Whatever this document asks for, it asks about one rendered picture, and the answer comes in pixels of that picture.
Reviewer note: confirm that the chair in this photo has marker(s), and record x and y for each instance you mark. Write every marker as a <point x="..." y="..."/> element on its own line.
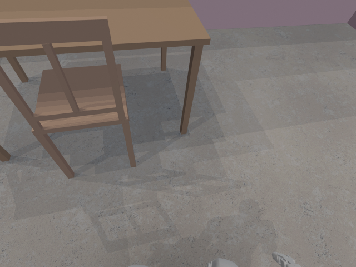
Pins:
<point x="69" y="98"/>

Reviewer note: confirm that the table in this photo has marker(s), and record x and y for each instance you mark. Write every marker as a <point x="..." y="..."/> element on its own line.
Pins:
<point x="133" y="24"/>

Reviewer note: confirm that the robot right hand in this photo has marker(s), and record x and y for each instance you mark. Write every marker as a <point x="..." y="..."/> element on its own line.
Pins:
<point x="284" y="260"/>

